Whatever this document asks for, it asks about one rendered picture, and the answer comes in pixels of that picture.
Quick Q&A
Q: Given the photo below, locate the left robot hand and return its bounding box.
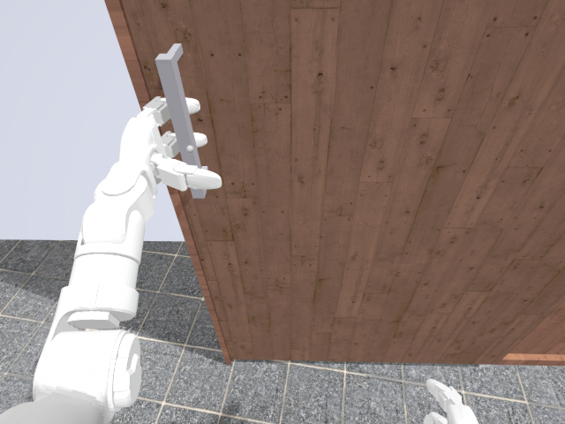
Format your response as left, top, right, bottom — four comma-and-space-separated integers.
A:
118, 96, 222, 192

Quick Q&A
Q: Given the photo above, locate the right robot hand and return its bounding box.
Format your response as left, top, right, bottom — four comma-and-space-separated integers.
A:
423, 379, 478, 424

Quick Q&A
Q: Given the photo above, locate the left robot forearm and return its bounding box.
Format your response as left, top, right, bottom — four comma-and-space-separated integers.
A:
33, 160, 157, 401

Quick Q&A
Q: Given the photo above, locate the handle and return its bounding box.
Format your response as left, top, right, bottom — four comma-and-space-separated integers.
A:
155, 43, 208, 199

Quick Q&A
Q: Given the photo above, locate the wardrobe door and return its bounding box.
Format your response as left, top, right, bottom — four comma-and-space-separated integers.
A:
509, 300, 565, 354
122, 0, 565, 365

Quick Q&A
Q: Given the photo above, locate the left robot upper arm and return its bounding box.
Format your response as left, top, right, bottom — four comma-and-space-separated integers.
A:
0, 329, 141, 424

